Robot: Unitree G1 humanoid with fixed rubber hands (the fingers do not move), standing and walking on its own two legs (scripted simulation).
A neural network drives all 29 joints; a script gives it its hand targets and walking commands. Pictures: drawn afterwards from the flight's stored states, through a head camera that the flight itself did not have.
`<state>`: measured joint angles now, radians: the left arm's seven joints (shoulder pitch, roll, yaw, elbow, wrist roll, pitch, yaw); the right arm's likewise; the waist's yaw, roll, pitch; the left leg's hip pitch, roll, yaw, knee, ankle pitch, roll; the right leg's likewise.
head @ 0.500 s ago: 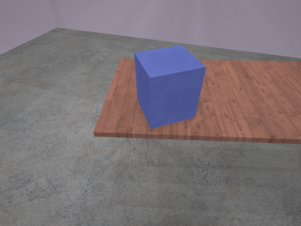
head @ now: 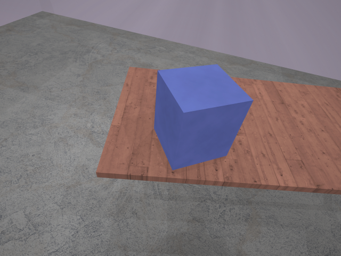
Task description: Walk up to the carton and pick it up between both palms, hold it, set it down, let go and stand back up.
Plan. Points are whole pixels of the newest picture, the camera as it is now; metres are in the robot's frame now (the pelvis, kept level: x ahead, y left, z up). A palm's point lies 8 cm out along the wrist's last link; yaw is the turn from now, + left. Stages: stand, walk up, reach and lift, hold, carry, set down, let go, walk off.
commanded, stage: walk up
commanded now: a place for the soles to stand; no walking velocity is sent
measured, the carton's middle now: (195, 116) +0.56 -0.07 +0.02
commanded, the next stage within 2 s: none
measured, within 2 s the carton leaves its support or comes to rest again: neither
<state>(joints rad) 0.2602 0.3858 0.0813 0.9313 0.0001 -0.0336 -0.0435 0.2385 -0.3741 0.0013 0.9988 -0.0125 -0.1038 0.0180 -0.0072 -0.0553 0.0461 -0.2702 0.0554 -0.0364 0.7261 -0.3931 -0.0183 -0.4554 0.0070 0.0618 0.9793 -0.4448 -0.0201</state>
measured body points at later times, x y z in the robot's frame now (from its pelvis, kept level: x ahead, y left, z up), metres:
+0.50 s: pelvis +0.10 -0.05 +0.01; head +0.10 -0.06 +0.46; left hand +0.15 +0.27 -0.10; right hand +0.16 -0.38 -0.11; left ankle +0.12 +0.11 -0.69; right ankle +0.13 -0.16 -0.72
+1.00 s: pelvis +0.16 -0.05 +0.00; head +0.16 -0.05 +0.45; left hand +0.21 +0.26 -0.12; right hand +0.22 -0.36 -0.12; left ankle +0.17 +0.11 -0.71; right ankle +0.20 -0.16 -0.72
